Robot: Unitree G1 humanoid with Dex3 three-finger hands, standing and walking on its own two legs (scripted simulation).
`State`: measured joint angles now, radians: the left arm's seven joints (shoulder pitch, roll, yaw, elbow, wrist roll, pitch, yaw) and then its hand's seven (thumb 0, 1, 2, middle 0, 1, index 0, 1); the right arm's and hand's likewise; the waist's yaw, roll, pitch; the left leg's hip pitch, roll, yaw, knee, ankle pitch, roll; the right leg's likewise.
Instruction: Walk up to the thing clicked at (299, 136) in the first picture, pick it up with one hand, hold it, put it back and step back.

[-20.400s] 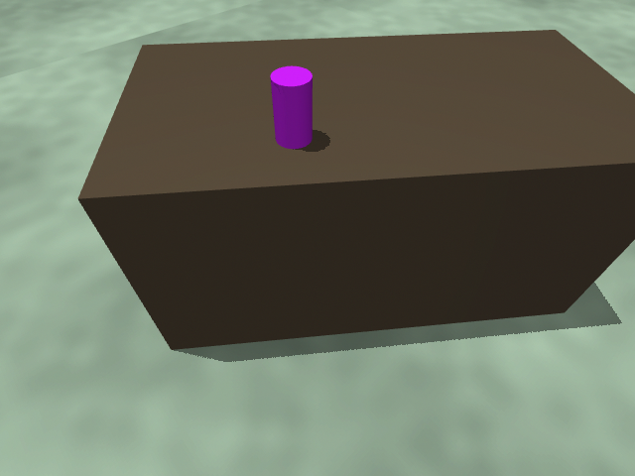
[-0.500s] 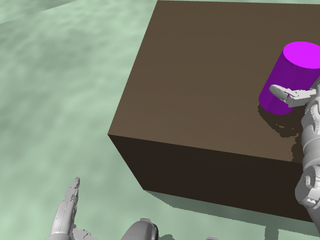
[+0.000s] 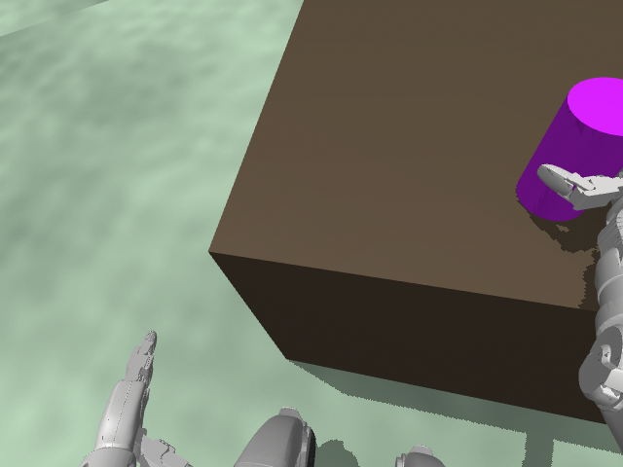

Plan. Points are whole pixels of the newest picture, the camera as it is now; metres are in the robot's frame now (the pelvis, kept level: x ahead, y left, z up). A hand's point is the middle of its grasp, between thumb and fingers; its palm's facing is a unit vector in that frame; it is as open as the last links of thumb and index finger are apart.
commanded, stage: loosen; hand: right
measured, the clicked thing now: (578, 156) +0.51 -0.23 +0.07
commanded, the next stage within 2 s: open in 0.14 s
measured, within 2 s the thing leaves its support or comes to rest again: neither
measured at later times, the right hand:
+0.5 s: hand (591, 153) +0.51 -0.24 +0.08, palm faces +0.27 +0.96 +0.00, open 12.9 cm
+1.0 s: hand out of the picture +0.51 -0.28 +0.12, palm faces +0.32 +0.95 -0.01, open 17.2 cm
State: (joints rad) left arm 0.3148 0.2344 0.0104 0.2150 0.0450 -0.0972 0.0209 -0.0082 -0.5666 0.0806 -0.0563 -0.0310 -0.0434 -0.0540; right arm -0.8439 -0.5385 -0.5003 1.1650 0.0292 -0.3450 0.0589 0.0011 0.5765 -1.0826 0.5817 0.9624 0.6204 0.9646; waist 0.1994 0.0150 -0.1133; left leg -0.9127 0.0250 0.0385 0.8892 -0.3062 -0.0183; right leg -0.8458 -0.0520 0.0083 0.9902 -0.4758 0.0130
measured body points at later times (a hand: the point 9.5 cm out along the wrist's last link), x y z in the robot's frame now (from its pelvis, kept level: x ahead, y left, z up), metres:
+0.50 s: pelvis +0.00 +0.00 -0.01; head +0.11 -0.03 +0.43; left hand +0.15 +0.26 -0.03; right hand +0.49 -0.29 +0.08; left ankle +0.06 +0.14 -0.68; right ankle -0.01 -0.12 -0.68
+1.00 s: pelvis +0.00 +0.00 +0.00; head +0.11 -0.03 +0.44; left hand +0.14 +0.27 -0.03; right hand +0.48 -0.33 +0.12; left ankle +0.06 +0.14 -0.68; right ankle -0.01 -0.12 -0.68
